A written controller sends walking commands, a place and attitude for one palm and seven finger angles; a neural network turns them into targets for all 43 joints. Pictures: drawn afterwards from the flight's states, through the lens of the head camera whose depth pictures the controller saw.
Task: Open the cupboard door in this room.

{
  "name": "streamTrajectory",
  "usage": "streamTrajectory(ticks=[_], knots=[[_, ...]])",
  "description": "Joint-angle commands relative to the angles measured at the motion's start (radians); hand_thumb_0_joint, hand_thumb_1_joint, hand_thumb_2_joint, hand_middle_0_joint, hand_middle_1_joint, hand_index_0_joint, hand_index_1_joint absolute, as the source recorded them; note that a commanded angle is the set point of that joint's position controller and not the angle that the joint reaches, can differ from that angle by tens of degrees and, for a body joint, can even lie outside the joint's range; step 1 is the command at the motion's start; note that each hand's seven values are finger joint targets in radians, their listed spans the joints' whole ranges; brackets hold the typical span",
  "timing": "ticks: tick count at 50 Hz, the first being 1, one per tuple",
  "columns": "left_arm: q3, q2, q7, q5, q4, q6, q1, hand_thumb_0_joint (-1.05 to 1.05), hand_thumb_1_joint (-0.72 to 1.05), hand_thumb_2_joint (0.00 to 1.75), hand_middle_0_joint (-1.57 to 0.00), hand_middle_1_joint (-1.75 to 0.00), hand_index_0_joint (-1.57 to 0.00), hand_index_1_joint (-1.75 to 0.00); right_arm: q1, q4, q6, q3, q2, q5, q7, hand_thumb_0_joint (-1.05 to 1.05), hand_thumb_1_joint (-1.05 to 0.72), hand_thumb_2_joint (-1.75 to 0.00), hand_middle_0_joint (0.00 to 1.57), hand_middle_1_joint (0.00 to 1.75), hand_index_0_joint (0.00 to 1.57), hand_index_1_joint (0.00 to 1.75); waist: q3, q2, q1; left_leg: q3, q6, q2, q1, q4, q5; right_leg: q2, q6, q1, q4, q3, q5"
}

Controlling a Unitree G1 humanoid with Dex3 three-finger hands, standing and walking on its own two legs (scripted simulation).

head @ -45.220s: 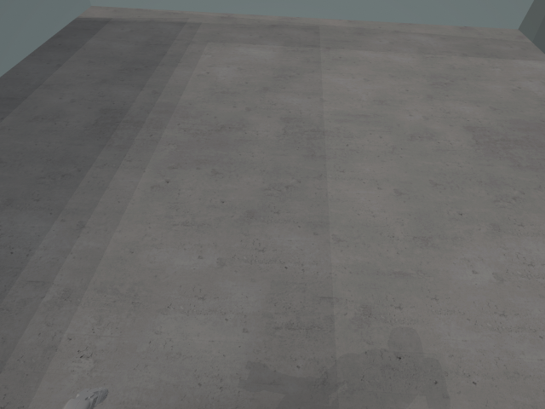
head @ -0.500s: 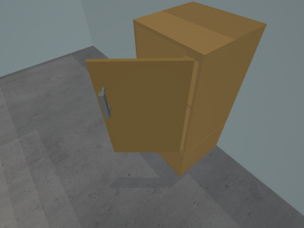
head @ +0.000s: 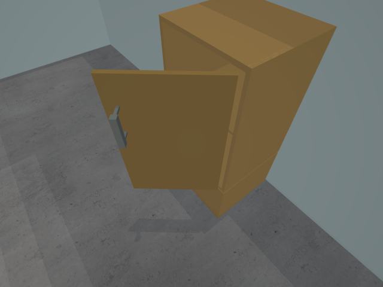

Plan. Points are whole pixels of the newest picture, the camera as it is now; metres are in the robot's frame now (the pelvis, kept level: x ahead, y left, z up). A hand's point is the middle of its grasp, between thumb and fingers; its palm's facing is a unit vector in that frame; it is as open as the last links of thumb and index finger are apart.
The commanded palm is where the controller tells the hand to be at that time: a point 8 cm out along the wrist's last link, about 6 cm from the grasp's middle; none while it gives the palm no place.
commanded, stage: come to a stop and stand still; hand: left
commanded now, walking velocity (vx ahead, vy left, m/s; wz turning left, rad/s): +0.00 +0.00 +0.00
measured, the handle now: (119, 127) +0.54 +0.25 -0.03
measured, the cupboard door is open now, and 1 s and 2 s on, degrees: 51 51 51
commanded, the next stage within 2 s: look again from close up in 0.66 s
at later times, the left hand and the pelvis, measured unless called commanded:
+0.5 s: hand out of the picture +0.02 +0.16 -0.18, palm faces +0.03 -0.98 -0.20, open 7.3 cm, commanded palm none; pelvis +0.02 -0.02 +0.00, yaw +0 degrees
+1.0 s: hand out of the picture +0.01 +0.15 -0.18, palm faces +0.04 -0.98 -0.19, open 7.3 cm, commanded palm none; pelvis +0.01 -0.02 +0.00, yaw +1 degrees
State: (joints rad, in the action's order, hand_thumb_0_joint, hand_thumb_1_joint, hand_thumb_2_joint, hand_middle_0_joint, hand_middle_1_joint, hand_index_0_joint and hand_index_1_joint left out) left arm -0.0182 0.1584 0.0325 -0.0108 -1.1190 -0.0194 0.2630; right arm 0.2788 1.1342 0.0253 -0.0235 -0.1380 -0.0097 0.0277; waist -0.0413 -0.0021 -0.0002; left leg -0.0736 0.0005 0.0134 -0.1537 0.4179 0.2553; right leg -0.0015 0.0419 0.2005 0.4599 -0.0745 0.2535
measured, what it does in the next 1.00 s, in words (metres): stands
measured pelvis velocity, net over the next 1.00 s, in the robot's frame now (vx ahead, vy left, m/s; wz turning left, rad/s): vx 0.01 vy -0.02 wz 0.01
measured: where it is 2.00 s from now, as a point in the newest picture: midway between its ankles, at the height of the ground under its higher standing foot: outside the picture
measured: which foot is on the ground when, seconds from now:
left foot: down 0.00-1.00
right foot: down 0.00-1.00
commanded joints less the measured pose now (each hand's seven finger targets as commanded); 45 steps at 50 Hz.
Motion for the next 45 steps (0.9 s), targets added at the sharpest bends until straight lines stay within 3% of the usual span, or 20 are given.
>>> streamTrajectory(ticks=[1, 11, 29, 45], knots=[[0.024, 0.097, 0.004, -0.001, 0.030, -0.017, 0.059, 0.00, 0.90, 0.90, -0.20, -0.30, -0.20, -0.30, 0.056, -0.023, 0.010, 0.021, -0.088, -0.003, 0.005, 0.00, -0.90, -0.90, 0.20, 0.30, 0.20, 0.30, -0.005, 0.003, 0.004, 0.084, -0.026, 0.091, -0.037, -0.065, -0.143, 0.121, 0.010, -0.028, -0.077, 0.127, -0.207], [0.028, 0.103, 0.005, -0.001, 0.032, -0.020, 0.064, 0.00, 0.90, 0.90, -0.20, -0.30, -0.20, -0.30, 0.052, -0.021, 0.008, 0.023, -0.089, -0.003, 0.009, 0.00, -0.90, -0.90, 0.20, 0.30, 0.20, 0.30, 0.005, -0.003, 0.005, 0.075, -0.020, 0.091, -0.014, -0.054, -0.175, 0.128, 0.014, -0.049, -0.079, 0.127, -0.297], [0.033, 0.099, 0.006, -0.002, 0.032, -0.018, 0.079, 0.00, 0.90, 0.90, -0.20, -0.30, -0.20, -0.30, 0.054, -0.014, 0.005, 0.024, -0.078, -0.004, 0.014, 0.00, -0.90, -0.90, 0.20, 0.30, 0.20, 0.30, -0.003, 0.002, 0.008, 0.068, -0.013, 0.095, -0.003, -0.054, -0.177, 0.124, 0.012, -0.063, -0.097, 0.122, -0.320], [0.031, 0.089, 0.006, 0.000, 0.029, -0.016, 0.091, 0.00, 0.90, 0.90, -0.20, -0.30, -0.20, -0.30, 0.076, -0.005, 0.004, 0.022, -0.071, -0.004, 0.015, 0.00, -0.90, -0.90, 0.20, 0.30, 0.20, 0.30, -0.029, 0.008, 0.010, 0.074, -0.014, 0.093, -0.023, -0.068, -0.141, 0.118, 0.011, -0.048, -0.116, 0.123, -0.221]])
